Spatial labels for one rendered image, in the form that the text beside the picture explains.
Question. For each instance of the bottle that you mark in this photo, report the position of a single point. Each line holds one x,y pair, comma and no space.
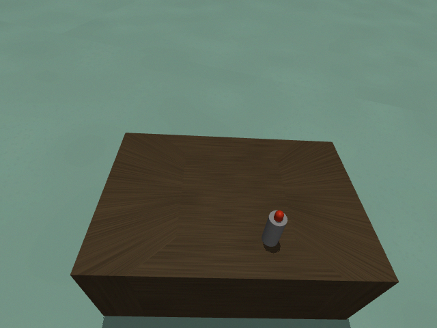
273,230

